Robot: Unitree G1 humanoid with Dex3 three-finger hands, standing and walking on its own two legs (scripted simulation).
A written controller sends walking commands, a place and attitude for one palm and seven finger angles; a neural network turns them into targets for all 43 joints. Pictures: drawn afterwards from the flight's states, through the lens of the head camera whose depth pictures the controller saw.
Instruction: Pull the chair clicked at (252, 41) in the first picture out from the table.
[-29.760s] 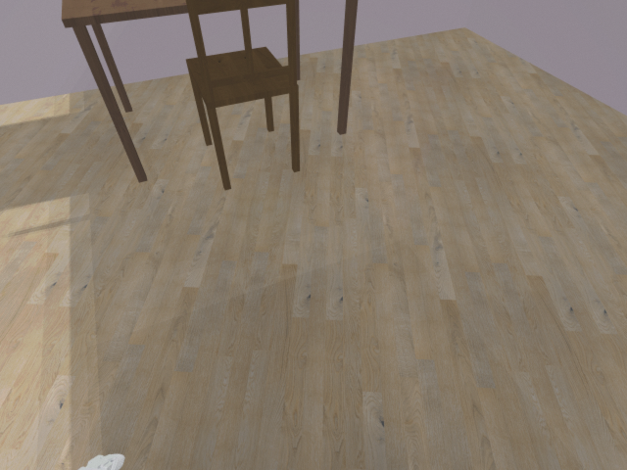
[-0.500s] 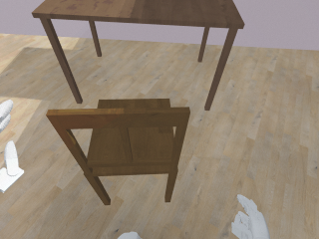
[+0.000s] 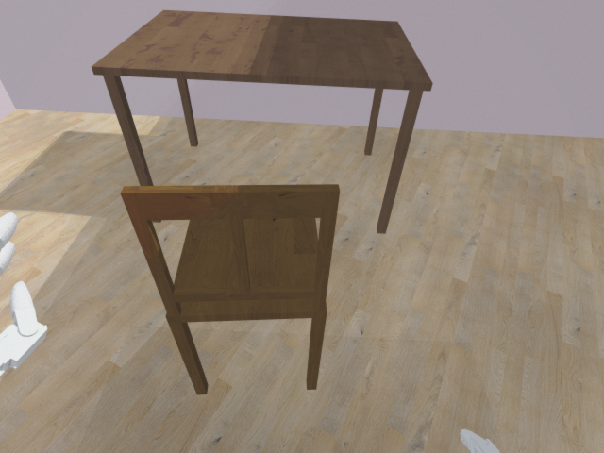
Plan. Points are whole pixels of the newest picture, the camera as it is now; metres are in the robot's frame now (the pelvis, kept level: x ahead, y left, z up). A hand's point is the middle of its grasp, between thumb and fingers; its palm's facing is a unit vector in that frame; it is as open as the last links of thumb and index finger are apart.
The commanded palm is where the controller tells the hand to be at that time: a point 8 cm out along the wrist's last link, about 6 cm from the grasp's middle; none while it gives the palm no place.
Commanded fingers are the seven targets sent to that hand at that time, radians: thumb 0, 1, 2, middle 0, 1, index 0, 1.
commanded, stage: stop stepping back and stand still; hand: left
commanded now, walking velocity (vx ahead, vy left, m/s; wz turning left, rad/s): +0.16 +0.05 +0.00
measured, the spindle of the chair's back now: (241, 256) +0.53 +0.15 -0.10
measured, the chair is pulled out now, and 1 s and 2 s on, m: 0.58 0.58 0.58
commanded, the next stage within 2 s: let the arm hang, fingers relaxed in 0.34 s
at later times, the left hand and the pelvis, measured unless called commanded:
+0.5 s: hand (58, 359) +0.19 +0.27 +0.10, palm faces +0.37 -0.82 -0.44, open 7.4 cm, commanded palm none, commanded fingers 0.00 0.90 0.90 -0.20 -0.30 -0.20 -0.30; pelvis -0.01 +0.01 +0.00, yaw +2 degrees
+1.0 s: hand out of the picture -0.03 +0.20 -0.17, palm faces +0.03 -0.97 -0.23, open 7.2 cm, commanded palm none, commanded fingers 0.00 0.90 0.90 -0.20 -0.30 -0.20 -0.30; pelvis -0.02 +0.01 +0.01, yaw +2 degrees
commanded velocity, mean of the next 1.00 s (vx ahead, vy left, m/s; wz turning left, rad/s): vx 0.03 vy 0.00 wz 0.00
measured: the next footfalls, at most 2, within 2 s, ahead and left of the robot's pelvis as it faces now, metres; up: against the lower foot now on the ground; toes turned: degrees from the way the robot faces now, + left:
left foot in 0.04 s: +0.02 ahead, +0.10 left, +0.00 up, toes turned +2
right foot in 0.20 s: +0.04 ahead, -0.12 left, +0.00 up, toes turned -1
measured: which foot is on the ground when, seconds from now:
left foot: up 0.00-0.02, down 0.04-1.00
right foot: down 0.00-0.06, up 0.08-0.18, down 0.20-1.00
